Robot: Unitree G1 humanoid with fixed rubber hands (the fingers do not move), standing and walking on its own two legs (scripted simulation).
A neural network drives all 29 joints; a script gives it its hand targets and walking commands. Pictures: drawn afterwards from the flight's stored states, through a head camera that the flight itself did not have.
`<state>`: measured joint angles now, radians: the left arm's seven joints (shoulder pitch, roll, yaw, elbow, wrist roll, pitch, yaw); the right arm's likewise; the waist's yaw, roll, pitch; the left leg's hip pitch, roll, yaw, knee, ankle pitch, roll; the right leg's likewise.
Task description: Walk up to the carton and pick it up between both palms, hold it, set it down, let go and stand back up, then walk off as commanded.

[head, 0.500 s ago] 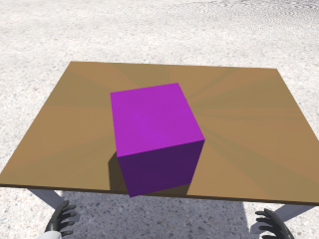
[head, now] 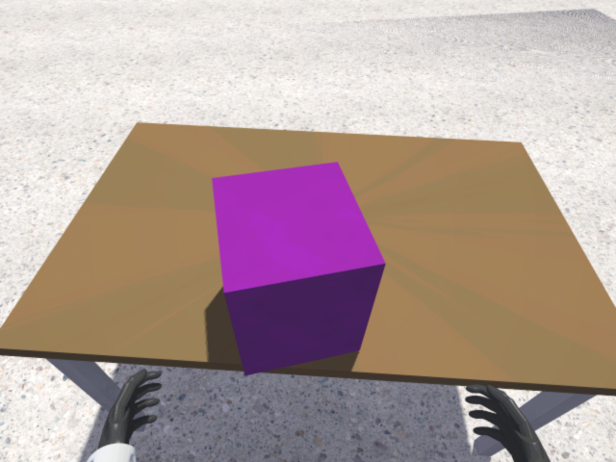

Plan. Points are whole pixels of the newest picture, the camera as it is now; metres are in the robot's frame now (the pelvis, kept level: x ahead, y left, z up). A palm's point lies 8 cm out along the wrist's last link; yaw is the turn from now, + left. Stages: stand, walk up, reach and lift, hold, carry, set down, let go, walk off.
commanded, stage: reach and lift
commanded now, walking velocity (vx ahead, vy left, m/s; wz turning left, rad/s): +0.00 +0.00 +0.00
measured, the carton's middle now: (290, 270) +0.41 +0.04 -0.02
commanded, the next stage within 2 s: none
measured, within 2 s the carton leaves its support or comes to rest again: neither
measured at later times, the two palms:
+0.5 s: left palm (159, 408) +0.20 +0.20 -0.03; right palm (499, 412) +0.19 -0.23 -0.03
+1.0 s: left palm (174, 357) +0.25 +0.19 +0.00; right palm (488, 360) +0.25 -0.22 +0.01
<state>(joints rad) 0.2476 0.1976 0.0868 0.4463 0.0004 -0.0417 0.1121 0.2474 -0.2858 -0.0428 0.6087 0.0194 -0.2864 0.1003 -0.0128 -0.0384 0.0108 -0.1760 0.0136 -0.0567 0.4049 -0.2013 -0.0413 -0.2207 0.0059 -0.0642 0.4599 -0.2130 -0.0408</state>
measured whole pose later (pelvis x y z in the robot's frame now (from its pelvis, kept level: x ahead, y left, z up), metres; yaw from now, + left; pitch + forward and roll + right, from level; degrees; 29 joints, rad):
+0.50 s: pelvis +0.03 +0.00 +0.00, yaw +0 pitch +1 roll +1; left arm 0.34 0.08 0.01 0.35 0.00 -0.29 0.16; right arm 0.26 -0.29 0.05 0.58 0.20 -0.46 0.13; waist -0.01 -0.04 -0.01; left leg -0.18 0.01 -0.06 0.40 -0.24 -0.04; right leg -0.22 0.01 -0.06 0.46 -0.25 -0.04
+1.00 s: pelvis +0.02 +0.00 +0.00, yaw +0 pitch +0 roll +1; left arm 0.15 0.06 0.01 0.27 0.00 -0.09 0.20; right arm 0.11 -0.29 0.07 0.46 0.23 -0.31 0.12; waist -0.01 -0.04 -0.02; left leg -0.17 0.02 -0.06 0.39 -0.22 -0.05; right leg -0.22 0.01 -0.06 0.46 -0.24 -0.05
